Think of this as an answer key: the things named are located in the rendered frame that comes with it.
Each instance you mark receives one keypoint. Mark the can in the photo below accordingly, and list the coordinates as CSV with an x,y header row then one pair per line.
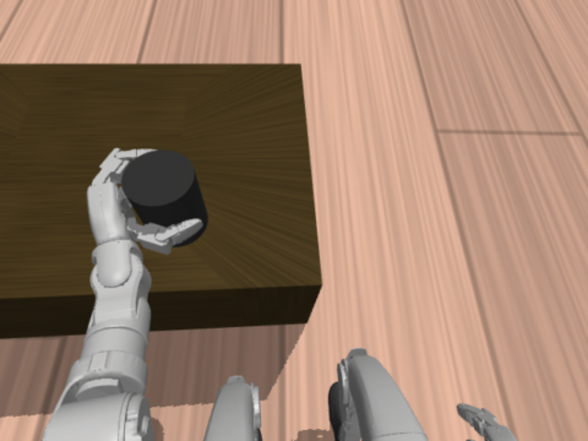
x,y
163,189

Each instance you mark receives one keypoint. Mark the right robot hand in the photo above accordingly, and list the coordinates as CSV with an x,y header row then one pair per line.
x,y
484,423

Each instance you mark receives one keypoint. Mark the left robot arm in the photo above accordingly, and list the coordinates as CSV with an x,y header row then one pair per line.
x,y
103,399

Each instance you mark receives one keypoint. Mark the left robot hand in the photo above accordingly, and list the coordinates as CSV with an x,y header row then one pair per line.
x,y
111,216

